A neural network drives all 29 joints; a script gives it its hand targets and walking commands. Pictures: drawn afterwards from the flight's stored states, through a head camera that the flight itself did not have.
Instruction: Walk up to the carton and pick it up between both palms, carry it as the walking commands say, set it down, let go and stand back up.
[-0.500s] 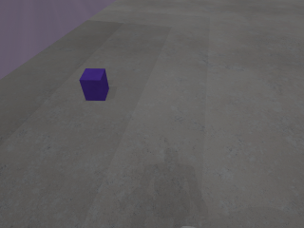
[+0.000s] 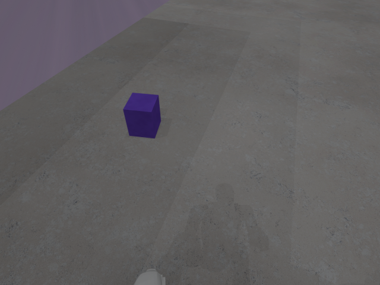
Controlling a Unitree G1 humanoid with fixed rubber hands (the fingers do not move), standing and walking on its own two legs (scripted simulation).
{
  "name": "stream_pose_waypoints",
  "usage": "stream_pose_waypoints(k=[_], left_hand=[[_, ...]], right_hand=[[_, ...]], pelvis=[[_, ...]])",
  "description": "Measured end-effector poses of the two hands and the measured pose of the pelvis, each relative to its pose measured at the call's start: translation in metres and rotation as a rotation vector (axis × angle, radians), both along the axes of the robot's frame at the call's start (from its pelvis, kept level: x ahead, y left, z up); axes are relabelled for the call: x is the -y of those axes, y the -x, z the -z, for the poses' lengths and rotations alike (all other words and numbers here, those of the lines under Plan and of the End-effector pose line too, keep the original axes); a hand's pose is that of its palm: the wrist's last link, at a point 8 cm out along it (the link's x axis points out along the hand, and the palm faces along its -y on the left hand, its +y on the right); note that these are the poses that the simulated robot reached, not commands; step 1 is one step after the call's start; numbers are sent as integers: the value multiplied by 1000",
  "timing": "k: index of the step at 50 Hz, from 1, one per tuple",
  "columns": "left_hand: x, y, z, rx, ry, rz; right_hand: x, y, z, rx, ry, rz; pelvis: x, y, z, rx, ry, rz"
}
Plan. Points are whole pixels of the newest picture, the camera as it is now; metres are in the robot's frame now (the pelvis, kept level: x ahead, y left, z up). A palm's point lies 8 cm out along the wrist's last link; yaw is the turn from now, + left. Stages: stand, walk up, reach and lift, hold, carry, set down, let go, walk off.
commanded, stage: walk up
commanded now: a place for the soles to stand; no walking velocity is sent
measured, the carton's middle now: (143, 115) +1.39 +0.42 -0.62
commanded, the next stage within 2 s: none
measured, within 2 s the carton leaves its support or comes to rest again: neither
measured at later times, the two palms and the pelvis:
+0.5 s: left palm (99, 187) +0.40 +0.30 -0.09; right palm out of the picture +0.18 -0.15 -0.15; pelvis +0.24 +0.08 -0.01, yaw -4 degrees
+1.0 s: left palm (88, 140) +0.59 +0.40 -0.09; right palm (220, 189) +0.44 -0.06 -0.13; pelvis +0.46 +0.17 +0.00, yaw -7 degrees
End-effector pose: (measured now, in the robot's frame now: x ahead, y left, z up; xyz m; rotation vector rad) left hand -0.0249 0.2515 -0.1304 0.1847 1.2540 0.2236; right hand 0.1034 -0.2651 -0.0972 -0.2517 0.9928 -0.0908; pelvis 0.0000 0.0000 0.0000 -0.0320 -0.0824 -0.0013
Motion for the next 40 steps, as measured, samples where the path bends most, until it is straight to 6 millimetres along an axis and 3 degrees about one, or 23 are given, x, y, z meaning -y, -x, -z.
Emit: stream_pose_waypoints(k=[2,4,8,16,19,21,23,25,30,34,37,40], left_hand=[[-22,-20,13,-28,8,23],[-40,-48,25,-42,13,65],[-57,-136,17,44,11,146],[-42,-318,-40,267,23,308],[-30,-378,-51,351,24,349],[-29,-409,-48,419,7,344],[-36,-424,-43,432,-12,300],[-47,-426,-38,407,-25,247],[-86,-407,-25,271,-27,162],[-125,-398,-9,159,-18,96],[-155,-407,9,86,-19,97],[-171,-433,13,45,-12,125]], right_hand=[[-17,-28,3,51,18,8],[-32,-42,14,67,25,54],[-67,-37,24,-40,-11,149],[-110,-12,27,-258,-88,279],[-117,-13,33,-336,-108,293],[-118,-21,42,-385,-118,271],[-116,-40,48,-416,-112,237],[-112,-74,49,-397,-93,208],[-109,-198,27,-193,-31,116],[-127,-286,7,-45,-7,44],[-145,-327,14,26,17,48],[-167,-340,22,11,9,124]], pelvis=[[-20,-28,11,-14,1,8],[-35,-48,23,-24,-15,24],[-51,-82,16,-17,-65,69],[-74,-159,-12,-32,-58,121],[-76,-189,-10,-38,-38,116],[-74,-207,1,-42,-42,99],[-78,-222,7,-29,-20,91],[-84,-236,8,-20,4,74],[-105,-274,0,-2,18,27],[-129,-314,1,-1,-3,8],[-154,-350,17,-27,-4,17],[-164,-376,19,-25,-51,58]])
